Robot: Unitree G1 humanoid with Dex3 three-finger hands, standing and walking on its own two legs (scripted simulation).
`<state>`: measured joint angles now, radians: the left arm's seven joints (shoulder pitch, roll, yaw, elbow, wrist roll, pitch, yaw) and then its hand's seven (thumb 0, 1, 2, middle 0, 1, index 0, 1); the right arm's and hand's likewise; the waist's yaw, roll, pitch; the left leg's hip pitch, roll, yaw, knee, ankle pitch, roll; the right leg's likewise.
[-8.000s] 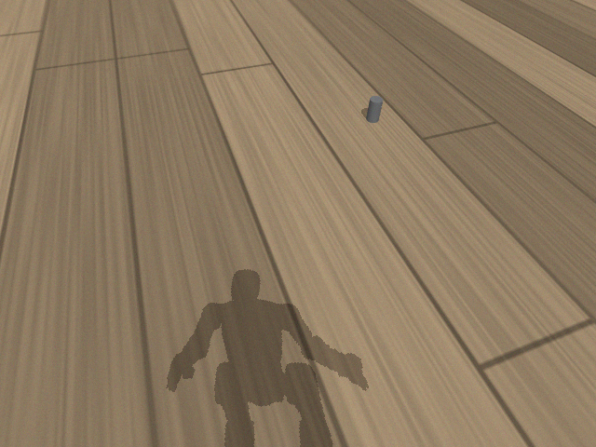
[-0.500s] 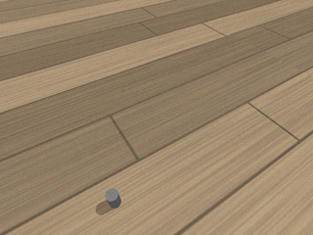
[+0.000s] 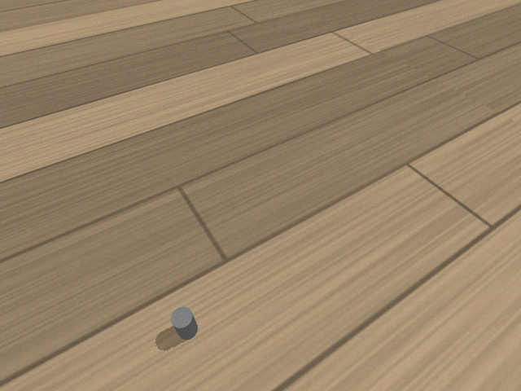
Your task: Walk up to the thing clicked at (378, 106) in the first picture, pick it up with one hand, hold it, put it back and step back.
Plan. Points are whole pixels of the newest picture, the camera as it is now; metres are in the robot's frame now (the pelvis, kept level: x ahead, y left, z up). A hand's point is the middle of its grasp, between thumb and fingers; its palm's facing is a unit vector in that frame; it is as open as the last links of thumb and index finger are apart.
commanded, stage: stand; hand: left
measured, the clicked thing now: (184, 323) +0.46 +0.28 -0.72
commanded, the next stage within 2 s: walk up in 1.88 s
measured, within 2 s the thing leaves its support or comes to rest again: neither
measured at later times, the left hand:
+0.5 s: hand out of the picture +0.05 +0.24 -0.16, palm faces -0.04 -0.94 -0.35, open 7.4 cm
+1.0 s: hand out of the picture +0.09 +0.24 -0.15, palm faces -0.05 -0.94 -0.34, open 7.4 cm
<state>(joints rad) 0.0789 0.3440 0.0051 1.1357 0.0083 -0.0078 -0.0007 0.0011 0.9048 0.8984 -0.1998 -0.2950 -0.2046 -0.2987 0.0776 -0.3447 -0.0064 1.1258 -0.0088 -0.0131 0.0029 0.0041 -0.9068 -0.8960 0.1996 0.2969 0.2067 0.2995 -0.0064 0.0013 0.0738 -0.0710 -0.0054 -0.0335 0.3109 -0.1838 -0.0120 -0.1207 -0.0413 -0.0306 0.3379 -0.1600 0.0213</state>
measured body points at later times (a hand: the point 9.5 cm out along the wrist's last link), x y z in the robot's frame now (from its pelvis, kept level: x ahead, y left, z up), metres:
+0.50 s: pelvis -0.02 -0.01 +0.00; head -0.01 -0.02 +0.45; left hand +0.05 +0.29 -0.13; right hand +0.03 -0.32 -0.14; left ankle -0.01 +0.13 -0.75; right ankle +0.02 -0.13 -0.75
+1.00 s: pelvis +0.00 -0.01 +0.00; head +0.01 -0.02 +0.45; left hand +0.09 +0.29 -0.13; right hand +0.07 -0.31 -0.14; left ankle -0.01 +0.13 -0.75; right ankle +0.02 -0.13 -0.75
